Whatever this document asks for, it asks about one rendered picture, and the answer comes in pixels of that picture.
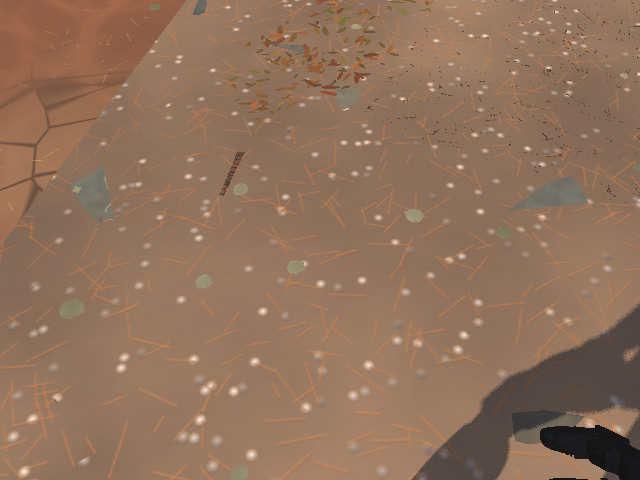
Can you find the robot right hand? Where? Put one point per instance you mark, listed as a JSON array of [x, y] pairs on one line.
[[603, 447]]

